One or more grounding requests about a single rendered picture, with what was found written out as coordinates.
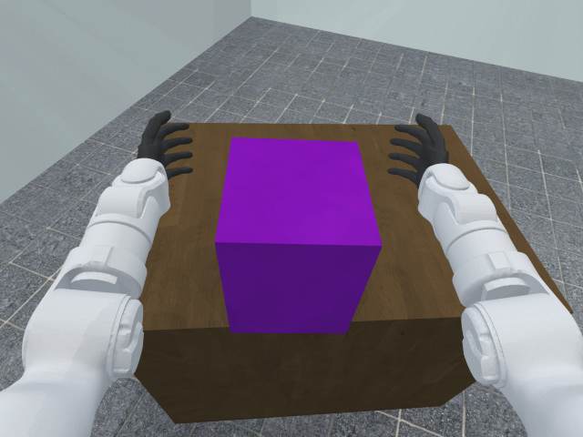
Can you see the pedestal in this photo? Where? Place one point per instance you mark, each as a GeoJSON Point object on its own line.
{"type": "Point", "coordinates": [404, 346]}

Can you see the robot right forearm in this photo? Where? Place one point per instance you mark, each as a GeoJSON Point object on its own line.
{"type": "Point", "coordinates": [484, 260]}

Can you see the robot left forearm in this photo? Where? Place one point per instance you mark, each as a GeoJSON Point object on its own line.
{"type": "Point", "coordinates": [112, 254]}

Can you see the robot left upper arm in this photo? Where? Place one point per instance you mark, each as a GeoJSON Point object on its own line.
{"type": "Point", "coordinates": [80, 342]}

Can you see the robot right upper arm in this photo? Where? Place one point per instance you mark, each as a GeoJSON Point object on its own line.
{"type": "Point", "coordinates": [528, 348]}

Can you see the robot right hand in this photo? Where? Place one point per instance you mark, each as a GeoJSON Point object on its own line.
{"type": "Point", "coordinates": [431, 152]}

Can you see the carton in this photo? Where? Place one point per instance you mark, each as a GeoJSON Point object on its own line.
{"type": "Point", "coordinates": [297, 237]}

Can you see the robot left hand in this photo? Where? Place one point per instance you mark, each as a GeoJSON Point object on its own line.
{"type": "Point", "coordinates": [153, 147]}

